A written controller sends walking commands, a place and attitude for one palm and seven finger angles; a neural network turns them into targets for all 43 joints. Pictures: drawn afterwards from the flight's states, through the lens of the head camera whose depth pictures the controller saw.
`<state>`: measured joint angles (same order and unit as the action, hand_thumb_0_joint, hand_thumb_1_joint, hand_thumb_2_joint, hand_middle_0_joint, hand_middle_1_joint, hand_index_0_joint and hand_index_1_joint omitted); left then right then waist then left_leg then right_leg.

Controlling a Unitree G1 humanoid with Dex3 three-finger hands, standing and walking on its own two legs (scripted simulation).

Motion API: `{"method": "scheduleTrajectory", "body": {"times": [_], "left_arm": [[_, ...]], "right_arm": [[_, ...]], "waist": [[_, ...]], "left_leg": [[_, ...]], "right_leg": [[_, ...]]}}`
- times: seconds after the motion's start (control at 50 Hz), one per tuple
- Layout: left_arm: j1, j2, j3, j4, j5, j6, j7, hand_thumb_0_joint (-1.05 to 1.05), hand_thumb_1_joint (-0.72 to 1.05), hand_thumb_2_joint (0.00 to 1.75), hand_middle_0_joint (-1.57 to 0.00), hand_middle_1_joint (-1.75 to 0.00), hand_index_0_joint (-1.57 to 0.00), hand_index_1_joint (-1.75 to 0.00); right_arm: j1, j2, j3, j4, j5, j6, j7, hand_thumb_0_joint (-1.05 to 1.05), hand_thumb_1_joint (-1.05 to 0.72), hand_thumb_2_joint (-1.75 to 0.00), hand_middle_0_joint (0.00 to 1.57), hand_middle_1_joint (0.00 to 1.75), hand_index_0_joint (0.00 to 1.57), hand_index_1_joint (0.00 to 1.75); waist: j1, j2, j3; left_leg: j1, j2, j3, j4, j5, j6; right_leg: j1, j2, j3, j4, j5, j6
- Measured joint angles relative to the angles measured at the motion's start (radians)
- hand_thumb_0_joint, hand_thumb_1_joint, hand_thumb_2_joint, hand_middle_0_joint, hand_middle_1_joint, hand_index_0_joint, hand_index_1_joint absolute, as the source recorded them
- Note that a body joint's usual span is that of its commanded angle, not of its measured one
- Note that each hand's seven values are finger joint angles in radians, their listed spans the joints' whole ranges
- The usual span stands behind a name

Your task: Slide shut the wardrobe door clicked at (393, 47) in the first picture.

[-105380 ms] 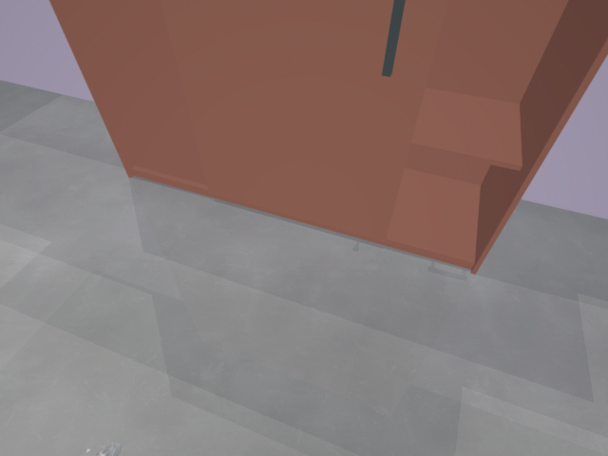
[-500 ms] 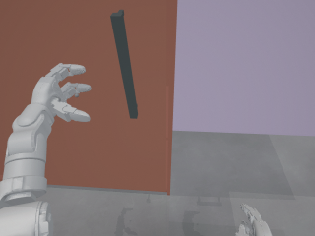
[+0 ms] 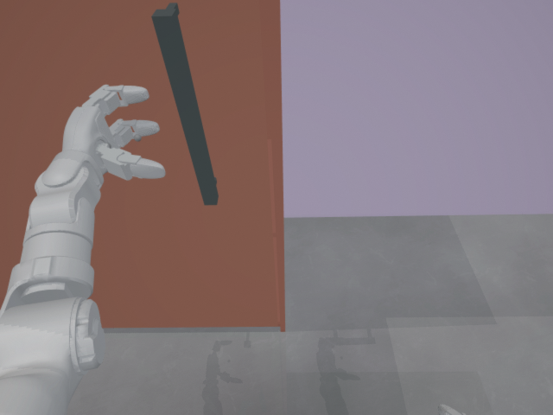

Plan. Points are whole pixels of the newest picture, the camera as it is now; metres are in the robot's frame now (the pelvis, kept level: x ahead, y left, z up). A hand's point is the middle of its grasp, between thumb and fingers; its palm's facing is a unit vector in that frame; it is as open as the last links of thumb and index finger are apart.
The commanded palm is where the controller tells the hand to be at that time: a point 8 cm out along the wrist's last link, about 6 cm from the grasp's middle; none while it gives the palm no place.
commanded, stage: move the hooked fingers beside the handle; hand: left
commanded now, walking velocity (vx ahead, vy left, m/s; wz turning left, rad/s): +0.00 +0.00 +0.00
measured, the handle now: (195, 121) +0.52 +0.13 +0.17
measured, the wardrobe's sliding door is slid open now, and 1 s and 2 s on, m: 0.01 0.01 0.01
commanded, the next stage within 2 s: feel for the door with the fingertips in 0.94 s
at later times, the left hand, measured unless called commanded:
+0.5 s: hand (138, 137) +0.44 +0.20 +0.20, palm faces +0.03 -1.00 -0.01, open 14.0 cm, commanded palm +0.43 +0.25 +0.20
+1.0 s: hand (149, 131) +0.46 +0.19 +0.19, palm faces +0.01 -1.00 -0.01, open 14.0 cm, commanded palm +0.43 +0.24 +0.19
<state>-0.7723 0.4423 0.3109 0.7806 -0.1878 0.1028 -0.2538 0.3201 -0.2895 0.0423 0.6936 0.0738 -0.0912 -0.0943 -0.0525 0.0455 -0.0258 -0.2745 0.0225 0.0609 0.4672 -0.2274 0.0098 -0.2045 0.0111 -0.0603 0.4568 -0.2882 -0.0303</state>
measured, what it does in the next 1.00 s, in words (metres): stands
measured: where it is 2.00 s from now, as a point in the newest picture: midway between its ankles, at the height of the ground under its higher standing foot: outside the picture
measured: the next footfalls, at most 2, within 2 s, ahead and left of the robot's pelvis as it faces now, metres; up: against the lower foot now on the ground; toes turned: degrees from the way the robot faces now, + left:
none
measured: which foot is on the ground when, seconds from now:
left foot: down 0.00-1.00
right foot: down 0.00-1.00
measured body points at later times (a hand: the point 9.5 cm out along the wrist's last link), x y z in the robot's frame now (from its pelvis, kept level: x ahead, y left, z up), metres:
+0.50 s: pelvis +0.00 +0.00 +0.00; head +0.01 -0.01 +0.45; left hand +0.44 +0.25 +0.20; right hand +0.07 -0.26 -0.12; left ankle +0.01 +0.12 -0.74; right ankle -0.03 -0.10 -0.74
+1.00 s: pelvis +0.00 +0.01 +0.00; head +0.02 -0.01 +0.45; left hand +0.45 +0.24 +0.20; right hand +0.05 -0.25 -0.12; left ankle +0.01 +0.12 -0.74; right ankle -0.03 -0.10 -0.74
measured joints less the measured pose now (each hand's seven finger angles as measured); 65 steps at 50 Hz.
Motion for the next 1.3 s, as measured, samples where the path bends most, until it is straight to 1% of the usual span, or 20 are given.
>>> {"method": "scheduleTrajectory", "body": {"times": [0.2,0.28,0.36,0.4,0.46,0.58,0.64,0.74,0.8,0.9,1.0,1.08,1.14,1.22,1.3], "left_arm": [[-0.074,0.004,0.006,0.097,0.017,-0.056,0.011,-0.01,-0.50,0.30,-0.30,-1.20,-0.30,-1.20],[-0.063,-0.004,0.017,0.095,0.018,-0.069,0.015,-0.01,-0.50,0.30,-0.30,-1.20,-0.30,-1.19],[-0.021,-0.007,0.034,0.065,0.020,-0.070,0.017,-0.01,-0.50,0.30,-0.30,-1.20,-0.30,-1.19],[-0.003,-0.006,0.039,0.051,0.020,-0.067,0.016,-0.01,-0.50,0.30,-0.30,-1.20,-0.30,-1.19],[0.003,-0.003,0.028,0.045,0.018,-0.063,0.016,-0.01,-0.50,0.30,-0.30,-1.20,-0.30,-1.20],[-0.029,-0.013,-0.004,0.052,0.010,-0.066,0.016,-0.01,-0.51,0.30,-0.30,-1.20,-0.29,-1.20],[-0.065,-0.021,-0.025,0.090,0.008,-0.066,0.019,-0.01,-0.51,0.30,-0.30,-1.20,-0.29,-1.20],[-0.115,-0.035,-0.039,0.150,0.022,-0.079,0.038,-0.01,-0.51,0.30,-0.30,-1.20,-0.29,-1.20],[-0.126,-0.036,-0.020,0.172,0.029,-0.100,0.045,-0.01,-0.51,0.30,-0.30,-1.20,-0.30,-1.20],[-0.113,-0.023,0.004,0.172,0.037,-0.126,0.043,-0.01,-0.50,0.30,-0.30,-1.20,-0.30,-1.20],[-0.082,-0.012,0.005,0.146,0.029,-0.117,0.036,-0.01,-0.50,0.30,-0.30,-1.20,-0.30,-1.20],[-0.060,-0.019,0.002,0.110,0.022,-0.103,0.039,-0.01,-0.50,0.30,-0.30,-1.20,-0.30,-1.20],[-0.054,-0.037,-0.018,0.080,0.018,-0.094,0.049,-0.01,-0.51,0.30,-0.30,-1.20,-0.29,-1.20],[-0.052,-0.067,-0.028,0.055,0.016,-0.079,0.066,-0.01,-0.51,0.30,-0.30,-1.20,-0.29,-1.20],[-0.060,-0.085,-0.034,0.062,0.024,-0.066,0.088,-0.01,-0.51,0.30,-0.30,-1.20,-0.30,-1.20]], "right_arm": [[0.039,-0.008,-0.017,0.020,-0.008,0.004,0.009,0.01,-0.90,-0.90,0.21,0.30,0.20,0.30],[0.047,-0.008,-0.019,0.013,-0.011,0.011,0.016,0.01,-0.90,-0.90,0.21,0.30,0.20,0.30],[0.047,-0.003,-0.019,-0.003,-0.010,0.020,0.019,0.01,-0.90,-0.90,0.21,0.30,0.20,0.30],[0.045,0.000,-0.017,-0.009,-0.008,0.023,0.019,0.01,-0.90,-0.90,0.21,0.30,0.20,0.30],[0.037,0.005,-0.015,-0.012,-0.004,0.023,0.015,0.01,-0.90,-0.90,0.21,0.30,0.20,0.30],[0.014,0.007,-0.010,-0.005,-0.004,0.010,0.010,0.01,-0.90,-0.90,0.21,0.30,0.20,0.30],[0.001,0.006,-0.006,0.001,-0.005,0.005,0.010,0.01,-0.90,-0.90,0.21,0.30,0.20,0.30],[-0.013,0.005,-0.003,0.000,-0.011,-0.003,0.014,0.01,-0.90,-0.90,0.21,0.30,0.20,0.30],[-0.011,0.007,-0.001,-0.003,-0.016,-0.006,0.017,0.01,-0.90,-0.90,0.21,0.30,0.20,0.30],[0.017,0.008,-0.003,-0.008,-0.016,-0.002,0.021,0.01,-0.90,-0.90,0.21,0.30,0.20,0.30],[0.053,0.005,-0.008,-0.003,-0.012,0.010,0.022,0.01,-0.90,-0.90,0.21,0.30,0.20,0.30],[0.067,0.004,-0.013,0.008,-0.011,0.015,0.021,0.01,-0.90,-0.90,0.21,0.30,0.20,0.30],[0.069,0.005,-0.017,0.016,-0.011,0.012,0.022,0.01,-0.90,-0.90,0.21,0.30,0.20,0.30],[0.054,0.006,-0.019,0.020,-0.012,0.009,0.025,0.01,-0.90,-0.90,0.21,0.30,0.20,0.30],[0.027,0.009,-0.017,0.010,-0.014,0.010,0.028,0.01,-0.90,-0.90,0.21,0.30,0.20,0.30]], "waist": [[-0.016,-0.004,-0.007],[-0.020,-0.002,-0.015],[-0.021,0.000,-0.021],[-0.019,0.000,-0.021],[-0.013,-0.001,-0.017],[0.002,-0.002,-0.012],[0.005,-0.004,-0.014],[-0.003,-0.006,-0.012],[-0.012,-0.006,-0.011],[-0.022,-0.004,-0.013],[-0.023,0.003,-0.014],[-0.019,0.003,-0.012],[-0.014,0.002,-0.012],[-0.010,0.001,-0.017],[-0.013,0.000,-0.019]], "left_leg": [[-0.029,0.003,0.004,0.012,-0.005,0.001],[-0.029,0.004,0.012,0.010,-0.007,0.003],[-0.021,0.006,0.021,0.007,-0.009,0.004],[-0.016,0.007,0.023,0.006,-0.010,0.004],[-0.015,0.006,0.018,0.010,-0.010,0.004],[-0.025,0.000,0.002,0.020,-0.008,0.007],[-0.035,-0.004,-0.006,0.027,-0.006,0.008],[-0.057,-0.008,-0.009,0.037,-0.005,0.011],[-0.063,-0.007,-0.003,0.039,-0.005,0.012],[-0.061,-0.003,0.011,0.037,-0.009,0.012],[-0.054,0.000,0.016,0.033,-0.013,0.012],[-0.049,0.000,0.014,0.028,-0.012,0.011],[-0.046,-0.001,0.010,0.027,-0.012,0.010],[-0.043,0.000,0.007,0.025,-0.011,0.009],[-0.042,0.001,0.007,0.026,-0.011,0.008]], "right_leg": [[-0.028,0.002,0.004,0.007,-0.001,0.001],[-0.033,0.003,0.013,0.006,0.001,0.002],[-0.028,0.005,0.022,0.005,0.001,0.004],[-0.024,0.005,0.024,0.004,0.001,0.004],[-0.019,0.005,0.019,0.003,0.001,0.004],[-0.018,0.000,0.003,0.005,0.002,0.006],[-0.025,-0.004,-0.005,0.011,0.001,0.008],[-0.047,-0.009,-0.008,0.025,-0.001,0.010],[-0.057,-0.008,-0.002,0.031,-0.001,0.011],[-0.062,-0.005,0.012,0.031,-0.001,0.011],[-0.055,-0.002,0.018,0.023,0.000,0.012],[-0.049,-0.002,0.017,0.017,0.001,0.011],[-0.043,-0.002,0.012,0.013,0.001,0.010],[-0.039,-0.001,0.010,0.011,0.001,0.009],[-0.040,0.000,0.010,0.015,-0.001,0.007]]}}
